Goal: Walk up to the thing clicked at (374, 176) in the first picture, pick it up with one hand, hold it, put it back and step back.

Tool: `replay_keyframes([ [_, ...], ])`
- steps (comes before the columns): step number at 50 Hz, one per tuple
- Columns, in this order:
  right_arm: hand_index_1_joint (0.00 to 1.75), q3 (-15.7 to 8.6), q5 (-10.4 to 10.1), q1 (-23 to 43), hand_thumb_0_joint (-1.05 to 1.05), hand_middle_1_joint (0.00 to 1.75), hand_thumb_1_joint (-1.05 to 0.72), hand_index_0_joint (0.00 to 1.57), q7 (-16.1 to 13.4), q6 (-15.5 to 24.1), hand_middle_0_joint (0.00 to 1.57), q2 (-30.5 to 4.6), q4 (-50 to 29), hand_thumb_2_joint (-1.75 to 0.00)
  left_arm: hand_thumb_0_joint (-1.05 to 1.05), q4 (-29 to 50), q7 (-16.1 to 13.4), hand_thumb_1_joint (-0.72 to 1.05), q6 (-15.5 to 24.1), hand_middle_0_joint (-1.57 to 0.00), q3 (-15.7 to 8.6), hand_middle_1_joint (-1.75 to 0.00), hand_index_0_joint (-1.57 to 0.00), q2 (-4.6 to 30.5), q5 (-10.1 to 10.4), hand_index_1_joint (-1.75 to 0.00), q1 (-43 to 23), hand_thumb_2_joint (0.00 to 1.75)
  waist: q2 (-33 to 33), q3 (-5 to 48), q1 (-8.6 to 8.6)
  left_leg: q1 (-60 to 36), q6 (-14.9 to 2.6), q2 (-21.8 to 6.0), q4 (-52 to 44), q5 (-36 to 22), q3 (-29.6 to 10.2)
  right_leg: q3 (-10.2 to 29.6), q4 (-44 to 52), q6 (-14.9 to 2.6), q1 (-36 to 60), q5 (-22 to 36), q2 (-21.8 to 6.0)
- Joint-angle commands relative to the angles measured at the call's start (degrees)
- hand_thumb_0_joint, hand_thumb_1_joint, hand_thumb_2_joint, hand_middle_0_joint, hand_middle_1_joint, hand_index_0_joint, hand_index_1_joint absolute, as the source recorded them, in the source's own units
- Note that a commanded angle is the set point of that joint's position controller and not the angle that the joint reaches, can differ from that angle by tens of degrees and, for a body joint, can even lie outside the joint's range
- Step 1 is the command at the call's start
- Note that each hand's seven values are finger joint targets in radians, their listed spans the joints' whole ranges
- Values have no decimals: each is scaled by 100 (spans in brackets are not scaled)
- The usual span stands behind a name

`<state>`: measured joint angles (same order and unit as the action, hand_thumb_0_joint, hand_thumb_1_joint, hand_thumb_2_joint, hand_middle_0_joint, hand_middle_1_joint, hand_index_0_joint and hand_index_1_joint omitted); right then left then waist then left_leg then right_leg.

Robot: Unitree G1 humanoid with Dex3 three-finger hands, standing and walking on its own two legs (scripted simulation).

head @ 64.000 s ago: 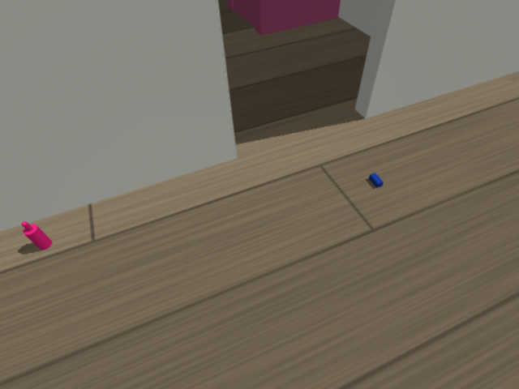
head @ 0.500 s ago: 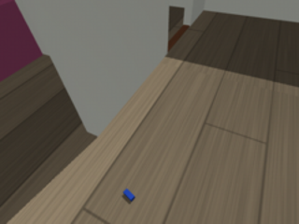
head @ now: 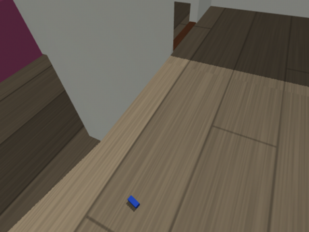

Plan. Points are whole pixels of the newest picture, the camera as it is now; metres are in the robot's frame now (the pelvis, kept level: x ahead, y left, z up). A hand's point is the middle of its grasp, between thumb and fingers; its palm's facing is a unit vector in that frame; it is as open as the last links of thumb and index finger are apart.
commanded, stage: stand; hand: left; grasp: from above
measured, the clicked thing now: (133, 201) +0.44 +0.21 -0.77
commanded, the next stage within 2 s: step back in 0.66 s
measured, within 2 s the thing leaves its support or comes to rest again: neither
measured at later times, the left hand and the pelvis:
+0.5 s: hand out of the picture +0.07 +0.24 -0.16, palm faces -0.01 -0.94 -0.34, open 7.3 cm; pelvis +0.00 -0.01 +0.00, yaw +0 degrees
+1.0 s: hand out of the picture +0.10 +0.31 -0.19, palm faces +0.00 -0.93 -0.37, open 7.3 cm; pelvis -0.05 +0.05 -0.03, yaw +1 degrees
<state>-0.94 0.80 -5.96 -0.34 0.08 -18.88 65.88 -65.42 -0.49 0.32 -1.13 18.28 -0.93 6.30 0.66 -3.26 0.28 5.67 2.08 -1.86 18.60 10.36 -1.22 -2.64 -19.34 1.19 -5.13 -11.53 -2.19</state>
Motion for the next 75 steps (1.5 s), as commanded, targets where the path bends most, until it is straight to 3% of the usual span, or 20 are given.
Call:
replay_keyframes([
  [1,30,-181,21,188,0,30,-90,20,-82,127,20,-1154,-300,-90,0,315,-71,90,118,-20,-224,-30,-20,1190,16,-30,-231,90,-70,421,-8,-44,-239,-532,-205,-1162,-343,412,290,-153,49,968,-544],
  [32,30,-147,-2,203,0,30,-90,20,-44,120,20,-1194,-346,-90,0,345,-37,90,142,-20,-202,-30,-20,1260,22,-30,-182,90,-45,331,-15,9,-230,-548,-261,-916,-356,445,358,-185,6,819,-543],
  [33,30,-266,-55,390,0,30,-90,20,-9,30,20,-1513,-544,-90,0,446,-58,90,84,-20,-506,-30,-20,1729,148,-30,-155,90,-98,-239,-3,486,-409,-417,476,-1873,-357,564,-92,-273,-317,1910,-521],
  [36,30,-266,-155,153,0,30,-90,20,-5,-28,20,-1307,-768,-90,0,694,-96,90,54,-20,-570,-30,-20,1716,177,-30,-36,90,-325,377,-64,460,-403,-155,1315,-1938,-36,687,-320,-645,-5,2979,-806],
  [38,30,-329,-149,5,0,30,-90,20,3,-112,20,-1273,-882,-90,0,933,-94,90,-4,-20,-615,-30,-20,1768,139,-30,-289,90,-670,606,-119,621,-388,169,2019,-983,97,1004,-250,-1017,-141,2867,-1200],
  [40,30,-395,-102,-105,0,30,-90,20,35,-230,20,-1272,-1018,-90,0,1218,-103,90,-40,-20,-632,-30,-20,1795,20,-30,-616,90,-1083,551,-148,812,-470,419,3098,1657,-40,1365,-187,-1455,-659,2558,-1728],
  [42,30,-443,-92,-367,0,30,-90,20,74,-281,20,-1298,-1133,-90,0,1415,-93,90,-74,-20,-648,-30,-20,1847,-72,-30,-808,90,-1131,501,-251,889,-537,290,3320,2010,-265,1238,-416,-1518,-990,2308,-1784],
  [45,30,-445,-102,-574,0,30,-90,20,78,-206,20,-1253,-1211,-90,0,1605,-95,90,-118,-20,-591,-30,-20,1697,-41,-30,-898,90,-1151,537,-287,1015,-505,193,1967,959,-83,862,-1111,-1052,-556,2238,-1288],
  [46,30,-476,-50,-632,0,30,-90,20,62,-163,20,-1308,-1218,-90,0,1661,-90,90,-176,-20,-561,-30,-20,1673,6,-30,-860,90,-869,529,-298,811,-467,126,1175,-293,-39,714,-1536,-833,-628,1945,-1050],
  [47,30,-524,26,-533,0,30,-90,20,27,-113,20,-1503,-1265,-90,0,1718,-75,90,-229,-20,-524,-30,-20,1440,88,-30,-798,90,89,454,-250,762,-499,-395,544,-1992,-701,352,-2265,-535,-809,1219,-416],
  [48,30,-628,110,-528,0,30,-90,20,-2,-79,20,-1875,-1313,-90,0,1817,-103,90,-273,-20,-495,-30,-20,1195,149,-30,-755,90,992,441,-239,121,-760,-1047,371,-3531,-1786,472,-3141,-349,-1812,-925,517],
  [49,30,-649,145,-606,0,30,-90,20,-29,-55,20,-1974,-1374,-90,0,1750,-156,90,-349,-20,-494,-30,-20,1133,112,-30,-519,90,709,578,-168,-155,-910,-1323,522,-3876,-2066,1054,-3629,-348,-2117,-2410,755],
  [50,30,-660,95,-526,0,30,-90,20,-46,-38,20,-2118,-1470,-90,0,1753,-194,90,-354,-20,-472,-30,-20,1161,106,-30,-363,90,870,675,-212,-118,-1136,-1583,637,-4319,-2185,1289,-4037,-338,-2131,-2673,785],
  [55,30,-555,84,113,0,30,-90,20,-186,-9,20,-1556,-1821,-90,0,1631,-227,90,-346,-20,-521,-30,-20,1393,127,-30,32,90,794,868,103,-646,-1133,-1054,921,-3538,-1205,1413,-4796,-249,-2457,-1687,736],
  [62,30,-592,34,-512,0,30,-90,20,-226,-53,20,-1559,-1864,-90,0,1885,-162,90,-245,-20,-559,-30,-20,1372,40,-30,-163,90,556,534,-348,-782,-1373,-1205,947,-3409,-1227,1036,-3421,-8,-2166,-1743,579],
  [67,30,-603,24,-169,0,30,-90,20,-165,-62,20,-1697,-2045,-90,0,1790,-86,90,-193,-20,-599,-30,-20,1331,-16,-30,303,90,660,752,-189,-195,-1497,-1331,913,-2023,-1320,604,-2201,-175,-1331,-1445,334],
  [70,30,-576,-48,209,0,30,-90,20,-114,-110,20,-1696,-2080,-90,0,1598,-48,90,-132,-20,-629,-30,-20,1302,-59,-30,848,90,453,768,150,799,-1068,-1076,1204,-1146,-1042,546,-936,-438,-291,-138,226],
  [72,30,-463,-123,235,0,30,-90,20,-88,-117,20,-1390,-2157,-90,0,1773,-34,90,-85,-20,-736,-30,-20,1764,-103,-30,698,90,-868,553,82,1858,-446,23,2334,404,-371,2287,-334,-1091,-189,691,-884],
  [73,30,-486,-111,238,0,30,-90,20,-116,-152,20,-1295,-2138,-90,0,1941,-23,90,-93,-20,-805,-30,-20,2174,-75,-30,321,90,-1602,236,191,1938,-250,788,3652,2284,-47,3223,109,-1939,-946,1021,-1898],
  [75,30,-527,-67,-141,0,30,-90,20,-110,-173,20,-1473,-1929,-90,0,2223,-66,90,-58,-20,-777,-30,-20,1949,-94,-30,-84,90,-1183,-157,4,1633,-205,675,4763,2377,-735,3191,74,-1993,-1736,1423,-1953],
])
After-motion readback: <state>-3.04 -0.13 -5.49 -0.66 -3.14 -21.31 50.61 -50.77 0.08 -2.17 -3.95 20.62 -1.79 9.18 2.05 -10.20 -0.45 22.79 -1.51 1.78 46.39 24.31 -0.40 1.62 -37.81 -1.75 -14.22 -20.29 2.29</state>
